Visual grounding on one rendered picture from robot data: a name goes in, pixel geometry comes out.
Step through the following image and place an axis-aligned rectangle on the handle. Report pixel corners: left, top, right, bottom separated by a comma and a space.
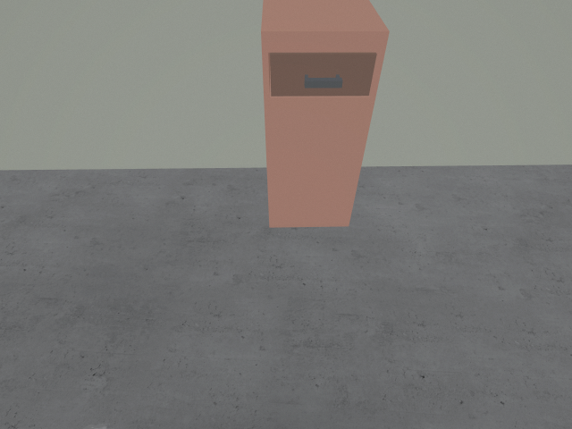
305, 74, 343, 88

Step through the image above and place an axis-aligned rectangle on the cabinet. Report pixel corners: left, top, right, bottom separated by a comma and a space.
261, 0, 390, 228

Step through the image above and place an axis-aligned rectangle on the drawer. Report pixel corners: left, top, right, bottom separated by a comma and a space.
270, 53, 377, 97

